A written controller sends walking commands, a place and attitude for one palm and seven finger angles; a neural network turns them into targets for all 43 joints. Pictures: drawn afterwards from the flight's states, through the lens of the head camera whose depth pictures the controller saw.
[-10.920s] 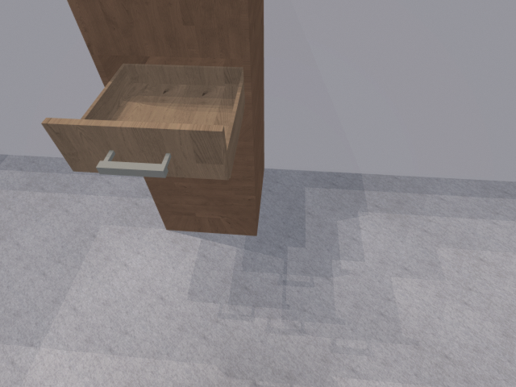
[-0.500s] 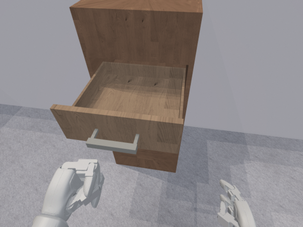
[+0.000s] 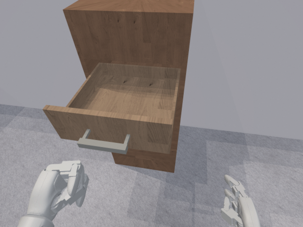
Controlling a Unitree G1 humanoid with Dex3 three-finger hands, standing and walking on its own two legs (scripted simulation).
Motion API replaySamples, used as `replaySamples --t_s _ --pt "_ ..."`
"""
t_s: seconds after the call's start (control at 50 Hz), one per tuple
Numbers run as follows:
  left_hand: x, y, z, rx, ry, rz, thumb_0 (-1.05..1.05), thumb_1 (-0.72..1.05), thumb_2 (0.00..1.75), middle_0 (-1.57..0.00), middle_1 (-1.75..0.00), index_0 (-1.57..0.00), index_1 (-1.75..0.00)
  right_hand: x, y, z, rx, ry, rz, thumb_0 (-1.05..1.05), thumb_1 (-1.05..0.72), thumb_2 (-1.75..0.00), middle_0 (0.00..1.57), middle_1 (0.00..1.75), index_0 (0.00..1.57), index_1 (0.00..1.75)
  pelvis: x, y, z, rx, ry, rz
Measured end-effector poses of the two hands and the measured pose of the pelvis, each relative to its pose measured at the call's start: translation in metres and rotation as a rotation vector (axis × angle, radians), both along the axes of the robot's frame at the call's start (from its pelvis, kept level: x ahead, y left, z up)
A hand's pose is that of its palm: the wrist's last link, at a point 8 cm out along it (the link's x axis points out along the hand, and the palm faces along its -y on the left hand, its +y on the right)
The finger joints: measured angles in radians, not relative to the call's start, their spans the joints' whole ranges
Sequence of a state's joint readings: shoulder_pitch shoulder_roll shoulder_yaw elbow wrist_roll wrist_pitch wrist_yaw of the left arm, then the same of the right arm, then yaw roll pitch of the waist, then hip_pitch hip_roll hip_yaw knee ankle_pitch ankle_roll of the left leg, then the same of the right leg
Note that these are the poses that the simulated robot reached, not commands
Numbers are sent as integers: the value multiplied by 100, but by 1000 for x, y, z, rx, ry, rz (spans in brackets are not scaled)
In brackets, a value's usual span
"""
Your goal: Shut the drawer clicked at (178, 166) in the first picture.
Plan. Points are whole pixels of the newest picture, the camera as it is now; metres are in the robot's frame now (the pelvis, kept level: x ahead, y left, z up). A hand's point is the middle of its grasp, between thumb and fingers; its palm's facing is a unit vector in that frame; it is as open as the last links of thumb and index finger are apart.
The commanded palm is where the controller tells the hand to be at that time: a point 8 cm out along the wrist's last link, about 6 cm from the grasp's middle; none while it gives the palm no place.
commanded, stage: bring the fist close to the handle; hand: left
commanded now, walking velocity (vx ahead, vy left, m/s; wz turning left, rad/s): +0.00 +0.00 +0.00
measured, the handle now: (105, 140) +0.35 +0.18 +0.03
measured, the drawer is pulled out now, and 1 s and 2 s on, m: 0.30 0.30 0.25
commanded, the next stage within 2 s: push the drawer shut in 1.22 s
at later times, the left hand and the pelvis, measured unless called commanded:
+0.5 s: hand (100, 179) +0.22 +0.15 +0.06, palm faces -0.08 -1.00 -0.04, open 3.3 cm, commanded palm +0.20 +0.20 +0.06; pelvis +0.00 +0.00 -0.01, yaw -1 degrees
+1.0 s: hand (111, 173) +0.25 +0.13 +0.03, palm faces -0.10 -0.99 -0.04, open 3.3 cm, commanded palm +0.23 +0.19 +0.03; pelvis -0.01 +0.02 -0.03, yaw -1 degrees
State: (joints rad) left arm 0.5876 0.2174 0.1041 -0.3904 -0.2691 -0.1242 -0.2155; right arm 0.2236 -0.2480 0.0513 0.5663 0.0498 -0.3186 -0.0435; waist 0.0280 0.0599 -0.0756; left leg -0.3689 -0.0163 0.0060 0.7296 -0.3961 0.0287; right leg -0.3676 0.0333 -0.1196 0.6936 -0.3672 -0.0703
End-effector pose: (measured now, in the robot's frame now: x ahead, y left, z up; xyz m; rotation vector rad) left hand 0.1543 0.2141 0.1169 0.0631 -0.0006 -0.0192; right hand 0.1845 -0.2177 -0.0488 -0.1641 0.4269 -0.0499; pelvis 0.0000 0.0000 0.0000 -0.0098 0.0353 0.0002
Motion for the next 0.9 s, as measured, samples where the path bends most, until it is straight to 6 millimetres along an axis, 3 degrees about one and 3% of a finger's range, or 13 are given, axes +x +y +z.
replaySamples --t_s 0.4,0.9 --pt "40 -10 -37 -19 24 -44 1 89 90 -140 -160 -140 -160 -33 -17 -25 -35 138 -53 1 -91 -90 20 30 20 30 -2 1 -6 8 58 -11" --pt "76 -22 -84 -31 24 -78 1 90 90 -140 -160 -140 -160 -32 3 -53 -30 220 -27 1 -91 -90 20 30 20 30 -5 16 -29 4 156 -16"
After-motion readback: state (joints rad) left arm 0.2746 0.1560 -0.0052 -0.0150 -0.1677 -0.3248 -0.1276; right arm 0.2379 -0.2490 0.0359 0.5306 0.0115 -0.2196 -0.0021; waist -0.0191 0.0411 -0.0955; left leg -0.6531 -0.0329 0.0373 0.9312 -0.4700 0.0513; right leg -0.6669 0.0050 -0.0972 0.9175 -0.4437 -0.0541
